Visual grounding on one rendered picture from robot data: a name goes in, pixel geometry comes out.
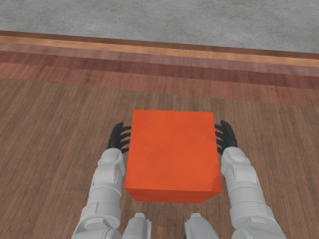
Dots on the carton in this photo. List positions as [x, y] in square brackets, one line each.
[172, 157]

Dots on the right robot forearm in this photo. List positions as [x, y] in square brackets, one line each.
[248, 206]

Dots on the robot right hand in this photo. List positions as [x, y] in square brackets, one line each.
[228, 136]

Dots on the right robot upper arm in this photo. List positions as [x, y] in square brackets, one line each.
[246, 232]

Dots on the left robot shin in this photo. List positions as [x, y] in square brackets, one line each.
[140, 215]

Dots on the left robot forearm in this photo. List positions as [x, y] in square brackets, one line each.
[103, 205]

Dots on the robot left hand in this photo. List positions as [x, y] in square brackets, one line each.
[116, 137]

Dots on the robot left thigh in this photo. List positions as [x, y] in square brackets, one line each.
[138, 228]

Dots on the left robot upper arm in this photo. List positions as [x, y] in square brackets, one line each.
[102, 233]

